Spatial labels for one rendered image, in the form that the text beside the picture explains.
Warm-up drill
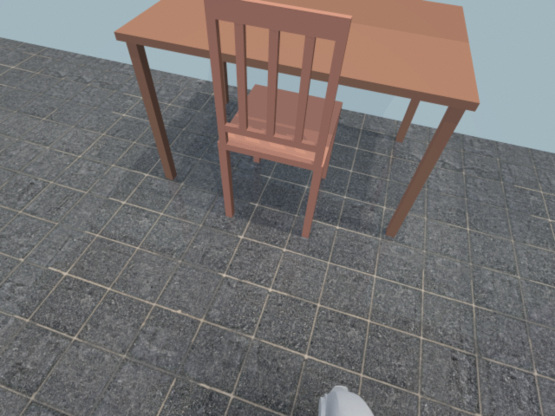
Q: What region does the robot right thigh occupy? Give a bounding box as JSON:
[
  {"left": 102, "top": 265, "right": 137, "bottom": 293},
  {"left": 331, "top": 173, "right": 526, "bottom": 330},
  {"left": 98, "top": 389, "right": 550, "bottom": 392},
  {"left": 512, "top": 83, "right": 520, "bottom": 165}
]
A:
[{"left": 318, "top": 390, "right": 374, "bottom": 416}]

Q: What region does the table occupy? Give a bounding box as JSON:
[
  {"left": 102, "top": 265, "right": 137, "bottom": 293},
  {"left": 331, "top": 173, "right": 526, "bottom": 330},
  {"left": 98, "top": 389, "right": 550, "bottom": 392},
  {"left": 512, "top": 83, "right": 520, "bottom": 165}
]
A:
[{"left": 114, "top": 0, "right": 480, "bottom": 237}]

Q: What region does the chair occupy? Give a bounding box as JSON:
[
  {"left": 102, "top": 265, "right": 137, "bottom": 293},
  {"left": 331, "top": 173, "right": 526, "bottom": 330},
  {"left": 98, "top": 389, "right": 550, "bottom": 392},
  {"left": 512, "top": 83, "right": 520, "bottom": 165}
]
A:
[{"left": 204, "top": 0, "right": 352, "bottom": 238}]

